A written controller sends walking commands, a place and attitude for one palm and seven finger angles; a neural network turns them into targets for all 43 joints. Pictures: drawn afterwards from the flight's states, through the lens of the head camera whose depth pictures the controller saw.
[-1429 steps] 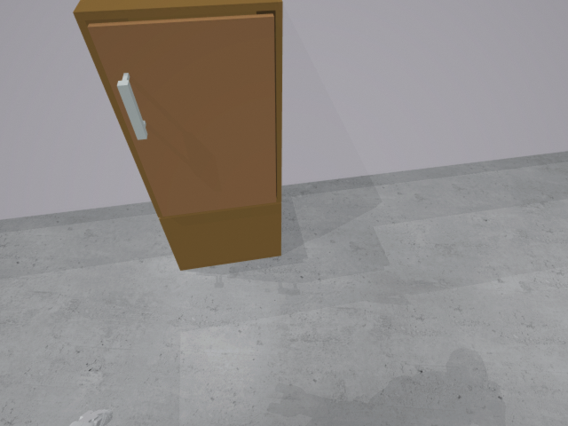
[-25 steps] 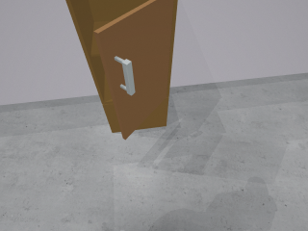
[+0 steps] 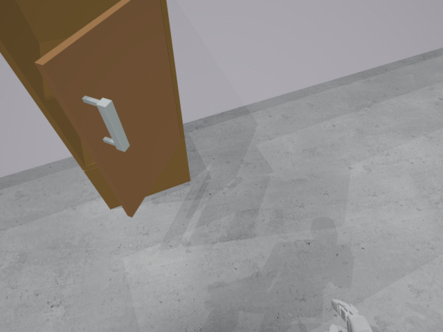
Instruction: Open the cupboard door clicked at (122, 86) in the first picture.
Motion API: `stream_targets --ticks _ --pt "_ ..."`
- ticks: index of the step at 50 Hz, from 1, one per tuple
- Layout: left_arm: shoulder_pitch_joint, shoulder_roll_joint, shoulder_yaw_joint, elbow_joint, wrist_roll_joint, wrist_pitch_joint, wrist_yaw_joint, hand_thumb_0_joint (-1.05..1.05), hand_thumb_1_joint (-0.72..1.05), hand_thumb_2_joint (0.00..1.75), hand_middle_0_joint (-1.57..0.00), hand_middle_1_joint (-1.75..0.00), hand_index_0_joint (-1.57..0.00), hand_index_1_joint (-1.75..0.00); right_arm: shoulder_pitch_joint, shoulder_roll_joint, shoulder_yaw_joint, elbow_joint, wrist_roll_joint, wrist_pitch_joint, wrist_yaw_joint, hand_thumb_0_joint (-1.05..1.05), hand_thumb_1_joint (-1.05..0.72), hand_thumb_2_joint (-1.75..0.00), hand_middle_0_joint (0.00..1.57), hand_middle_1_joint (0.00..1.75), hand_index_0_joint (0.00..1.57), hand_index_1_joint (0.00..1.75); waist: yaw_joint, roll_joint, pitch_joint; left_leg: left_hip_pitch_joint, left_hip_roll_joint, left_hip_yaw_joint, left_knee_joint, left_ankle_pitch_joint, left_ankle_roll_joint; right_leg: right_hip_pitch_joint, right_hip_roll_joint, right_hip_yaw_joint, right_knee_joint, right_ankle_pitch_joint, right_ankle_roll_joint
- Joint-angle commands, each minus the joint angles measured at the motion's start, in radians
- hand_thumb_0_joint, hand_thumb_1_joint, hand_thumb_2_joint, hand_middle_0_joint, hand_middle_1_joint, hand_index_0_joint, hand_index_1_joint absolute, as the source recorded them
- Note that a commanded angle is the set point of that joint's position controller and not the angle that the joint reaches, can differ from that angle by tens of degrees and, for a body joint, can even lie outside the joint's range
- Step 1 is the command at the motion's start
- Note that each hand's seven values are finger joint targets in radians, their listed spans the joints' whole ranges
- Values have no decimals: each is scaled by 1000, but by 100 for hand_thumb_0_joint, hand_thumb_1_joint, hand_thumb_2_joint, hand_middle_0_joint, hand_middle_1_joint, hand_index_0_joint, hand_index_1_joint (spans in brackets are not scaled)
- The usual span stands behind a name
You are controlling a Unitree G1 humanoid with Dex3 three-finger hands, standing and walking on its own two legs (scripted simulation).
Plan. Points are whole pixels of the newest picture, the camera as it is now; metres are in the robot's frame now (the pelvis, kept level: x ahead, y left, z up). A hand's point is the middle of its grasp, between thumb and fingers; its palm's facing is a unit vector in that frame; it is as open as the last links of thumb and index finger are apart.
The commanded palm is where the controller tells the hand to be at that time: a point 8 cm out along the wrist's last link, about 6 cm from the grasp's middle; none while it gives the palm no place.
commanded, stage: walk to a spot facing it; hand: left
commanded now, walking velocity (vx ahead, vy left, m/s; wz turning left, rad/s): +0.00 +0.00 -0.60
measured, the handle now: (106, 124) +0.50 +0.31 +0.03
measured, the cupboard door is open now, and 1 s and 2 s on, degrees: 45 45 45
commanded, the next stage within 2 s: none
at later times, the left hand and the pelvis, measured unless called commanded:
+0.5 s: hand (154, 315) +0.16 +0.16 -0.18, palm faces -0.31 -0.92 -0.22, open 7.4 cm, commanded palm none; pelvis +0.01 -0.01 -0.01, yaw -18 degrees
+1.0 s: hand (192, 298) +0.20 +0.08 -0.16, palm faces -0.54 -0.82 -0.20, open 7.4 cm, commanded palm none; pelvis +0.07 -0.07 +0.01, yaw -37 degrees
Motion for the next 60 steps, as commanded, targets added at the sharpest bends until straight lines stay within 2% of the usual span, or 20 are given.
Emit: stream_targets --ticks 1,5,10,11,12,13,21,23,24,30,34,35,36,37,42,50,52,53,56,60 --pt "-67 124 29 -134 16 -27 -17 0 90 90 -20 -30 -20 -30 165 -239 -52 -37 -33 -15 -17 0 -90 -90 20 30 20 30 -61 158 -95 173 449 -374 -189 388 240 -279 -106 -115 524 -296 65" --pt "-87 93 17 -132 3 -14 -41 0 90 90 -20 -30 -20 -30 106 -187 -43 -51 -35 -12 -13 0 -90 -90 20 30 20 30 -25 246 -99 166 255 7 -86 575 122 -196 -156 -197 419 -186 74" --pt "-5 114 19 -107 2 -23 -49 0 90 90 -20 -30 -20 -30 119 -232 -62 -49 -22 4 2 0 -90 -90 20 30 20 30 7 166 -111 16 225 93 75 320 36 148 -109 -287 -20 77 37" --pt "58 184 32 -92 8 -33 -40 0 90 90 -20 -30 -20 -30 114 -198 -59 -66 -13 7 10 0 -90 -90 20 30 20 30 34 10 -119 -106 155 149 236 126 -20 279 -209 -143 -148 252 -5" --pt "85 310 55 -86 18 -38 -20 0 90 90 -20 -30 -20 -30 91 -109 -40 -104 -1 8 16 0 -90 -90 20 30 20 30 50 -347 -119 -318 6 213 483 -372 -74 333 -490 278 -255 464 -131" --pt "118 337 54 -85 5 -34 -10 0 90 90 -20 -30 -20 -30 75 -148 -36 -112 0 18 12 0 -90 -90 20 30 20 30 87 -297 -132 -304 31 67 616 -418 -53 251 -545 323 -278 331 -223" --pt "-136 212 26 -125 4 -12 1 0 90 90 -20 -30 -20 -30 288 -114 -26 10 1 -5 8 0 -90 -90 20 30 20 30 -98 -70 -151 139 6 83 -31 -13 -47 -57 -266 95 -60 252 -68" --pt "-126 122 3 -171 -8 -4 -18 0 90 90 -20 -30 -20 -30 298 -284 -53 -15 -29 -21 -5 0 -90 -90 20 30 20 30 -88 351 -106 186 438 -389 -286 38 139 -301 -79 -158 349 -286 54" --pt "-141 155 11 -178 0 -11 -28 0 90 90 -20 -30 -20 -30 275 -294 -51 -37 -32 -24 -4 0 -90 -90 20 30 20 30 -86 181 -98 70 476 -398 -269 37 213 -249 -139 -112 487 -266 51" --pt "-160 75 -7 -145 -1 -12 -51 0 90 90 -20 -30 -20 -30 249 -218 -39 -16 -35 -21 -1 0 -90 -90 20 30 20 30 -64 239 -127 181 270 75 -83 505 95 -127 -147 -263 273 -156 59" --pt "-57 113 7 -107 6 -31 -52 0 90 90 -20 -30 -20 -30 242 -224 -51 -12 -23 -9 15 0 -90 -90 20 30 20 30 -21 133 -131 15 245 154 48 53 17 198 -114 -306 -114 -3 15" --pt "37 205 29 -81 15 -41 -40 0 90 90 -20 -30 -20 -30 207 -166 -42 -40 -10 -8 25 0 -90 -90 20 30 20 30 34 -109 -125 -231 151 243 262 -192 -38 394 -299 -29 -258 -101 -55" --pt "122 304 52 -55 10 -44 -22 0 90 90 -20 -30 -20 -30 83 -113 -26 -102 -7 -6 33 0 -90 -90 20 30 20 30 103 -345 -72 -449 35 226 503 -451 -70 400 -524 347 -378 -91 -181" --pt "136 313 54 -62 0 -48 -13 0 90 90 -20 -30 -20 -30 46 -147 -30 -119 -9 -7 34 0 -90 -90 20 30 20 30 106 -245 -52 -499 65 79 606 -376 -56 343 -542 393 -398 -223 -249" --pt "-14 193 30 -80 12 -77 -5 0 90 90 -20 -30 -20 -30 85 -111 -42 -50 -16 -13 51 0 -90 -90 20 30 20 30 -15 -148 -47 -285 62 77 465 -123 -67 140 -357 130 -348 -34 -175" --pt "-35 171 35 -65 6 -77 -25 0 90 90 -20 -30 -20 -30 201 -120 -45 -14 -10 -60 34 0 -90 -90 20 30 20 30 -85 -79 -43 202 -6 107 -31 -21 -49 -119 -247 106 -196 -136 -110" --pt "-57 57 7 -113 -3 -78 -40 0 90 90 -20 -30 -20 -30 460 -298 -82 40 -43 -72 10 0 -90 -90 20 30 20 30 -194 374 -134 469 438 -462 -292 -432 117 -448 -38 -176 370 -309 -3" --pt "-123 94 16 -136 9 -88 -45 0 90 90 -20 -30 -20 -30 466 -287 -74 43 -39 -69 9 0 -90 -90 20 30 20 30 -185 236 -76 380 511 -557 -347 -446 188 -491 -136 -118 530 -257 -9" --pt "-102 69 16 -89 22 -86 -66 0 90 90 -20 -30 -20 -30 292 -161 -35 14 -31 -81 16 0 -90 -90 20 30 20 30 -73 157 19 172 361 -217 -333 -208 118 -451 -229 -151 644 -27 9" --pt "-116 20 -7 -80 19 -62 -79 0 90 90 -20 -30 -20 -30 355 -127 -22 65 -24 -97 14 0 -90 -90 20 30 20 30 -64 153 -64 249 269 79 -279 186 92 -386 -228 -217 473 88 29"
